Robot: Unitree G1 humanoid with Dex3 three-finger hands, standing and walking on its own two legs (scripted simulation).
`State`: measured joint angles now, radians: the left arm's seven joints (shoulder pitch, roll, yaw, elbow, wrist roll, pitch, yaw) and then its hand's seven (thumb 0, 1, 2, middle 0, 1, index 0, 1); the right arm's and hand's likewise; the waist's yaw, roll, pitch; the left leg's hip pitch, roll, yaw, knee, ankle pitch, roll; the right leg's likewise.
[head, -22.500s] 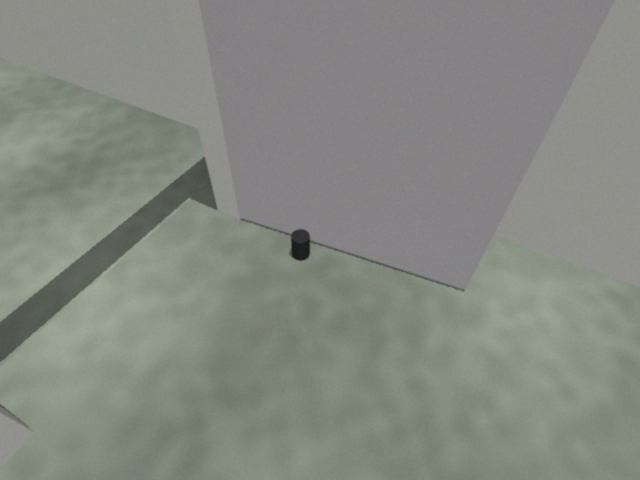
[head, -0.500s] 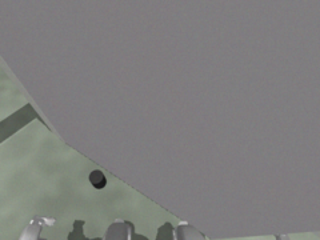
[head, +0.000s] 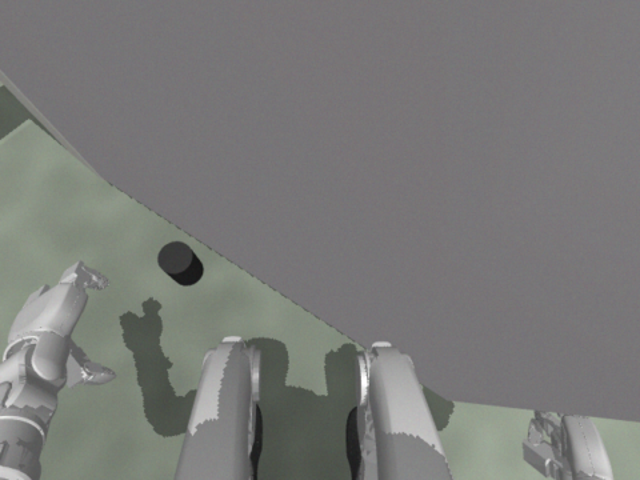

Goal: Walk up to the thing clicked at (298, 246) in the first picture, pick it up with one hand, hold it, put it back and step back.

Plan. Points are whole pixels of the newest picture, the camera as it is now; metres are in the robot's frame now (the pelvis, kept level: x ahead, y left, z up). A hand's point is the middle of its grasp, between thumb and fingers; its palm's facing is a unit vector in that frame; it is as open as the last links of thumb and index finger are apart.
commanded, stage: rise first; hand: left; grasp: from above
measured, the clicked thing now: (182, 264) +0.49 +0.29 -0.46
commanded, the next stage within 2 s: none
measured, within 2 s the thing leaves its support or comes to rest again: neither
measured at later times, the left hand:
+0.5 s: hand (119, 287) +0.39 +0.34 -0.27, palm faces -0.47 -0.13 -0.87, open 13.9 cm
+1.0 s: hand (137, 268) +0.44 +0.34 -0.33, palm faces -0.45 -0.03 -0.89, open 14.3 cm
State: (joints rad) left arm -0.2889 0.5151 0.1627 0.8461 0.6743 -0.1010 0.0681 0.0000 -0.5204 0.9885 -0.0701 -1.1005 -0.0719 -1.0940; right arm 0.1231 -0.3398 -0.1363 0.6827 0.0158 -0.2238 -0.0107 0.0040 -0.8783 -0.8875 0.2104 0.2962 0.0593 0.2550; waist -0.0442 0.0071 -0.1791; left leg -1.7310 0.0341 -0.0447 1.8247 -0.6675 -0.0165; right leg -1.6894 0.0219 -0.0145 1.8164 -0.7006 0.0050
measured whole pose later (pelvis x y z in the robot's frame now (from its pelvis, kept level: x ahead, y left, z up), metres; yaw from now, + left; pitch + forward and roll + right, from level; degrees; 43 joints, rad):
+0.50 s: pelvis -0.03 +0.01 -0.14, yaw -4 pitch +33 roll -8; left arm -0.76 0.76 0.17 1.22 1.13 -0.31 0.22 0.00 -0.50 1.01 -0.07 -1.06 -0.08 -1.05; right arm 0.13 -0.24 0.01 0.76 -0.09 -0.06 0.10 0.00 -0.88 -0.89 0.21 0.30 0.19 0.30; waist -0.10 0.00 -0.08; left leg -2.19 0.02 -0.12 2.26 -0.66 0.00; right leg -2.10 0.03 -0.07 2.20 -0.70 0.04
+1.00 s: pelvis -0.03 +0.01 -0.18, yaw -7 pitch +33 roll -10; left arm -0.91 0.90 0.18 1.39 1.30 -0.35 0.34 0.00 -0.56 1.04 -0.08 -1.00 -0.07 -1.00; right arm 0.09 -0.29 0.08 0.75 -0.17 0.00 0.12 0.00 -0.91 -0.90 0.21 0.29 0.20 0.30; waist -0.18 -0.04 -0.02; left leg -2.31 0.03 -0.16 2.41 -0.70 0.00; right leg -2.20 0.05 -0.10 2.32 -0.71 0.04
